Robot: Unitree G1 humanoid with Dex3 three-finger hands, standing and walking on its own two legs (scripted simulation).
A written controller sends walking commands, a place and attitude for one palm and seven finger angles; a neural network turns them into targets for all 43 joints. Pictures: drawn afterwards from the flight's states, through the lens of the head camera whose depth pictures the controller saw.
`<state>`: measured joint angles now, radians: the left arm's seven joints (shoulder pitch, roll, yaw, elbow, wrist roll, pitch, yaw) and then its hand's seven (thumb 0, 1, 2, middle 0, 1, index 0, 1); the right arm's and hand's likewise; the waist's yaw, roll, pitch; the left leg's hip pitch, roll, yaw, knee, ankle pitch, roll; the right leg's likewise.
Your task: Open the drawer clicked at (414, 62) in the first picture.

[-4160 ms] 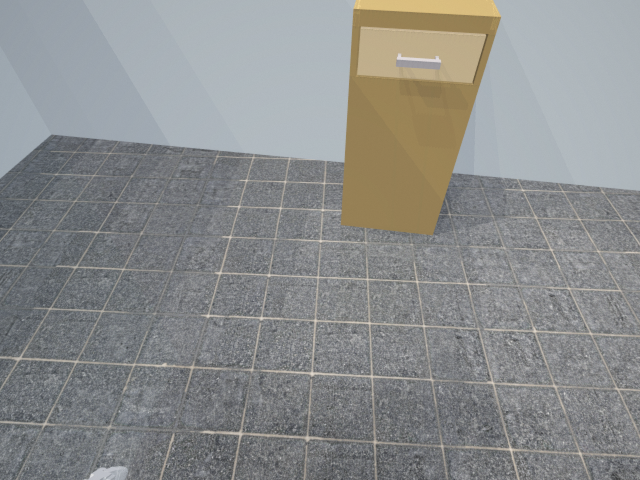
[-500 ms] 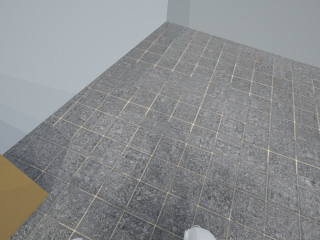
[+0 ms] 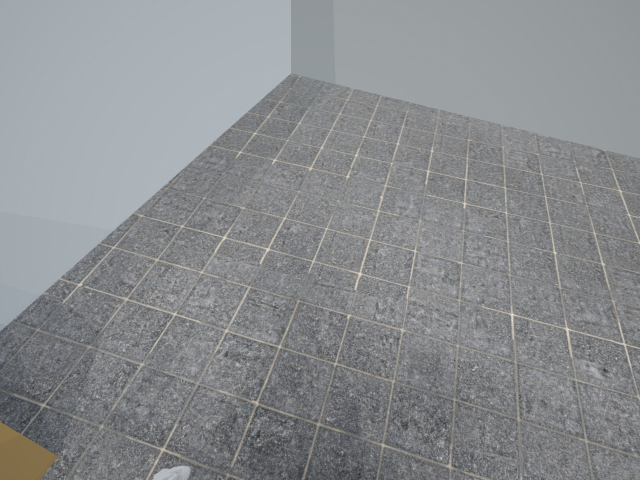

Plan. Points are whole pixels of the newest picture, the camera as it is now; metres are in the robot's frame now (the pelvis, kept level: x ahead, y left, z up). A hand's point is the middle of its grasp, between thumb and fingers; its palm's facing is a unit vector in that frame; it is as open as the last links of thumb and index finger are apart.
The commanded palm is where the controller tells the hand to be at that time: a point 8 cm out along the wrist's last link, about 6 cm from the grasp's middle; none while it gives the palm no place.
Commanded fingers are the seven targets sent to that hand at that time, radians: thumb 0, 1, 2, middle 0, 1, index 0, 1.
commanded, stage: turn to face it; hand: left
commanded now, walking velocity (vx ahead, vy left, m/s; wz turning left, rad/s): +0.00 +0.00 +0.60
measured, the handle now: out of the picture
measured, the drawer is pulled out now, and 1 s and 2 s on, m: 0.00 0.00 0.00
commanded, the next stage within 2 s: take the last steps up to it in 1.90 s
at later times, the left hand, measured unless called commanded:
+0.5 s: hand out of the picture -0.02 +0.17 -0.13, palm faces +0.32 -0.90 -0.30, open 7.4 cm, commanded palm none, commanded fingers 0.00 0.90 0.90 -0.20 -0.30 -0.20 -0.30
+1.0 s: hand out of the picture -0.15 +0.20 -0.15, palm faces +0.60 -0.75 -0.27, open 7.4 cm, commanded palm none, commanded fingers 0.00 0.90 0.90 -0.20 -0.30 -0.20 -0.30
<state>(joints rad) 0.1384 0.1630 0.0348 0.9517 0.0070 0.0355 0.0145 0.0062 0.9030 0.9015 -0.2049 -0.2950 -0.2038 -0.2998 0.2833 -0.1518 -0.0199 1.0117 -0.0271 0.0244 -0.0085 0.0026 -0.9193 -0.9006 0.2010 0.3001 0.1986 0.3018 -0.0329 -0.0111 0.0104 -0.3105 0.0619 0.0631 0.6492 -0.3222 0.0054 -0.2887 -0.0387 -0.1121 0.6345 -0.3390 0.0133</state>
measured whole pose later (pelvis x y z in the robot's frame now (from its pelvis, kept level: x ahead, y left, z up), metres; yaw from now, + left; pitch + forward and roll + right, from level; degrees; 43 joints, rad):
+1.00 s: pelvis -0.08 -0.03 +0.01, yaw +35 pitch +0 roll -1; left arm 0.20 0.27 0.09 0.91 0.01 0.06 0.00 0.01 0.91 0.90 -0.20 -0.29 -0.20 -0.30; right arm 0.16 -0.21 -0.04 0.90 -0.03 0.03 0.01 0.00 -0.90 -0.90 0.20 0.30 0.20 0.30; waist 0.01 -0.02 0.07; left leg -0.27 -0.01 -0.01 0.50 -0.23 0.03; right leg -0.47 -0.09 -0.02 1.02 -0.41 0.10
